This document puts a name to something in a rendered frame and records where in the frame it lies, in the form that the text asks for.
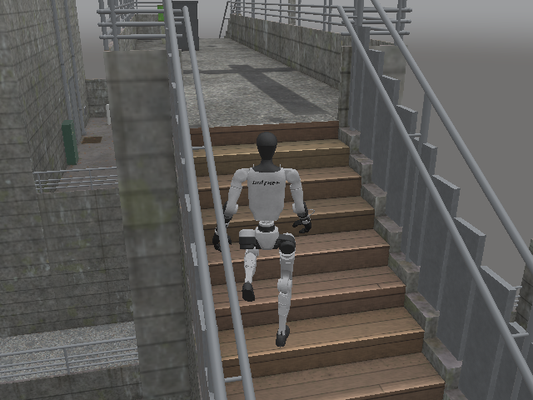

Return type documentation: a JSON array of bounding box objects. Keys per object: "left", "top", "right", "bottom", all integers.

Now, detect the robot left forearm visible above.
[{"left": 215, "top": 201, "right": 233, "bottom": 236}]

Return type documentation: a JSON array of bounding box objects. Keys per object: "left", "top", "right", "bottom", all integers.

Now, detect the robot left shin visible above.
[{"left": 244, "top": 249, "right": 257, "bottom": 284}]

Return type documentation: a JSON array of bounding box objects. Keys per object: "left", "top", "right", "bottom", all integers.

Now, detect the robot right hand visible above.
[{"left": 292, "top": 220, "right": 311, "bottom": 233}]

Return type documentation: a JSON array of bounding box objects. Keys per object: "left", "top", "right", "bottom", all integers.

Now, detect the robot right thigh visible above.
[{"left": 277, "top": 232, "right": 296, "bottom": 294}]

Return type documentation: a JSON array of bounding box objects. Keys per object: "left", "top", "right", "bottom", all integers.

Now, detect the robot right forearm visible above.
[{"left": 297, "top": 201, "right": 311, "bottom": 224}]

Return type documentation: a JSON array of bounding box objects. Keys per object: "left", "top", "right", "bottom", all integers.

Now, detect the robot right upper arm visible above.
[{"left": 284, "top": 168, "right": 305, "bottom": 214}]

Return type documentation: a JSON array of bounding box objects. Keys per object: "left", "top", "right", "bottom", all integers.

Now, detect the robot left hand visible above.
[{"left": 212, "top": 233, "right": 232, "bottom": 252}]

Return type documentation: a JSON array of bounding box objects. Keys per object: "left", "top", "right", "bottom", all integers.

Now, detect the robot left upper arm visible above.
[{"left": 225, "top": 168, "right": 249, "bottom": 215}]

